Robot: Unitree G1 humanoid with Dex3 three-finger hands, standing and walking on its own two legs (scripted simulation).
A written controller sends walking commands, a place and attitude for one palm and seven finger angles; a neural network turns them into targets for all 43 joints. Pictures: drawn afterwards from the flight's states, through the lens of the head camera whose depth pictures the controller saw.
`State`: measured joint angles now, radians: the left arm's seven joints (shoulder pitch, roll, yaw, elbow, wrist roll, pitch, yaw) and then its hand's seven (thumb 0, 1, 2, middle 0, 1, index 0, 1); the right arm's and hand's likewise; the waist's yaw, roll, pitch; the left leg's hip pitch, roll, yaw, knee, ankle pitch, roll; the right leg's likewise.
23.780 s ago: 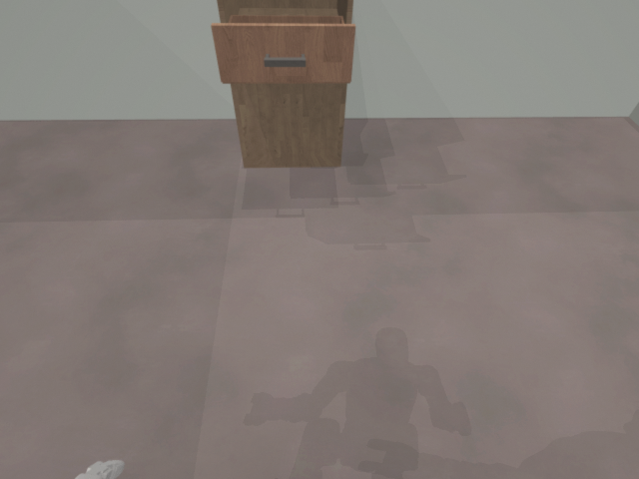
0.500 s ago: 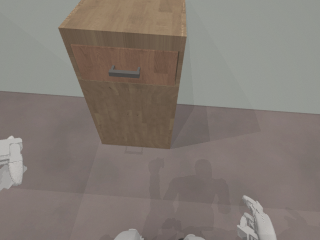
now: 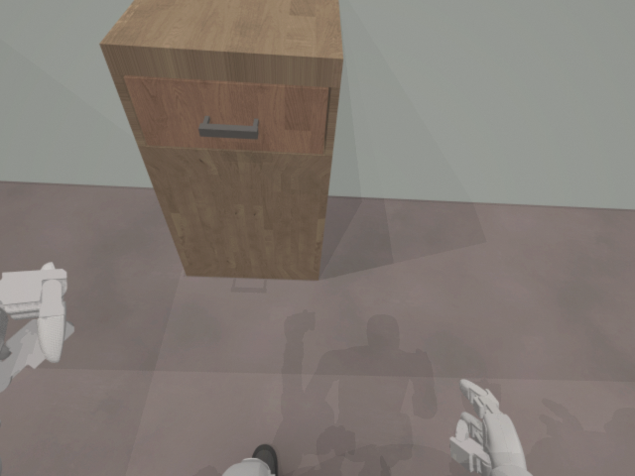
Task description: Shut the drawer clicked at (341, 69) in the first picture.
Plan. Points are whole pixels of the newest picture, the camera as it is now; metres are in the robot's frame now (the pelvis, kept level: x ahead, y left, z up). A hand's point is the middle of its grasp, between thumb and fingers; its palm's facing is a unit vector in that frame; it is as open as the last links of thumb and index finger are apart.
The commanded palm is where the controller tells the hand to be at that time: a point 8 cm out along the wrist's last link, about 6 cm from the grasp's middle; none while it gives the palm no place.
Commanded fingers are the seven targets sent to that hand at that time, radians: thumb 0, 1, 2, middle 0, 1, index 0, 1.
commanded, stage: stop stepping back and stand still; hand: left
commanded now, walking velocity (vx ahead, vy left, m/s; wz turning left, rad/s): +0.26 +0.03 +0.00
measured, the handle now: (230, 126) +0.83 +0.24 -0.07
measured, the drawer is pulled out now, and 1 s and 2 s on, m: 0.00 0.00 0.00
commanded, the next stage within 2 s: let the arm hang, fingers relaxed in 0.90 s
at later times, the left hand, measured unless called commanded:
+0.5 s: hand out of the picture +0.16 +0.29 +0.17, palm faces +0.33 -0.84 -0.43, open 3.2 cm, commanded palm +0.12 +0.33 +0.19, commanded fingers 0.00 0.90 0.90 -1.40 -1.60 -1.40 -1.60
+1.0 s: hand out of the picture +0.18 +0.32 +0.16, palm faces +0.34 -0.83 -0.44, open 3.3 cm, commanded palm none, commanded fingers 0.00 0.90 0.90 -1.36 -1.56 -1.36 -1.56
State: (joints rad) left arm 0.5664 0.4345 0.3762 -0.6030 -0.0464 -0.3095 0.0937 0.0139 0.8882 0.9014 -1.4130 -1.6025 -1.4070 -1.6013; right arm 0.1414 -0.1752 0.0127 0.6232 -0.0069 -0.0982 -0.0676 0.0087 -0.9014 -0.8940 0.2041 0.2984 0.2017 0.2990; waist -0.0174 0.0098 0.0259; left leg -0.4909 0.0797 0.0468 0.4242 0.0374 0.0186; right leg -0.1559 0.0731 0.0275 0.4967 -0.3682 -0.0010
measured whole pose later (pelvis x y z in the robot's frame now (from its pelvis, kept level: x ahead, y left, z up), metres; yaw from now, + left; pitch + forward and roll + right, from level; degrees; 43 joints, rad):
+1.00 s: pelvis -0.02 +0.08 +0.01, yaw -2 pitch +0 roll -1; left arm 0.63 0.38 0.36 -0.55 -0.03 -0.17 0.15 0.01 0.89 0.90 -1.41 -1.60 -1.40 -1.60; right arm 0.22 -0.20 0.02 0.64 -0.01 -0.11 -0.10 0.01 -0.90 -0.89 0.20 0.30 0.20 0.30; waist 0.00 -0.01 0.00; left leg -0.30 -0.08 0.06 0.34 -0.07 0.08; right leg -0.17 0.02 -0.02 0.46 -0.35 -0.02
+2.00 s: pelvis -0.03 +0.03 +0.01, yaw +0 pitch -2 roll +0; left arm 0.21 0.15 0.01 1.11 0.01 -0.01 0.03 0.00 0.91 0.90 -0.21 -0.31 -0.20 -0.31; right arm 0.27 -0.16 -0.01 1.14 -0.02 0.00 -0.04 0.00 -0.92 -0.89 0.20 0.30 0.20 0.30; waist -0.02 0.02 0.03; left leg -0.23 -0.03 -0.04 0.41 -0.14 0.02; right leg -0.10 0.07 -0.05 0.39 -0.26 -0.08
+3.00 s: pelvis -0.01 +0.03 +0.02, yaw -1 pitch -2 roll +0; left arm 0.20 0.21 0.02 1.13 0.01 -0.01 0.03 0.00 0.91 0.90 -0.21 -0.30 -0.20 -0.30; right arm 0.20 -0.22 -0.01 1.14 -0.01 0.00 -0.04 0.00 -0.91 -0.89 0.20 0.30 0.20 0.30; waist -0.01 0.02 0.06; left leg -0.19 -0.03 -0.02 0.37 -0.16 0.01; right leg -0.04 0.08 -0.02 0.33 -0.26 -0.08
